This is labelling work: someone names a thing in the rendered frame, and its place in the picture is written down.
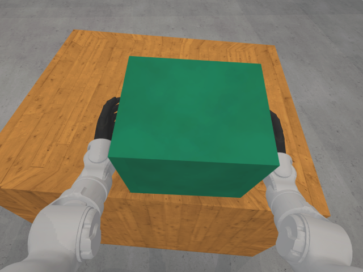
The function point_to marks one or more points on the right robot forearm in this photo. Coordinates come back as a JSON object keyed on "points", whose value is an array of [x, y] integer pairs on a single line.
{"points": [[283, 196]]}

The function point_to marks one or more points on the right robot upper arm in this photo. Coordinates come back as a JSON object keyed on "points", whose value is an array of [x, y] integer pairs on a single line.
{"points": [[313, 245]]}

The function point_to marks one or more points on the carton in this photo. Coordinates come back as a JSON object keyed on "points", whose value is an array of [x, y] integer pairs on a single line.
{"points": [[193, 127]]}

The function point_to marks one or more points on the right robot hand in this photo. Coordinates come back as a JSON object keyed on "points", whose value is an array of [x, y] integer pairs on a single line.
{"points": [[278, 132]]}

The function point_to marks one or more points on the left robot upper arm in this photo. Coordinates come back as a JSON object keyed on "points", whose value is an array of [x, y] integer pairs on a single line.
{"points": [[62, 237]]}

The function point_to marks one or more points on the left robot hand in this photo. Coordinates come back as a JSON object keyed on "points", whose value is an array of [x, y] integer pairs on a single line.
{"points": [[105, 124]]}

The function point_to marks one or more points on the left robot forearm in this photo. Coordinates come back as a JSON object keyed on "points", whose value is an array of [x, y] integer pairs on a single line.
{"points": [[92, 186]]}

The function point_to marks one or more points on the pedestal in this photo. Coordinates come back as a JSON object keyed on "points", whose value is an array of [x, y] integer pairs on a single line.
{"points": [[44, 142]]}

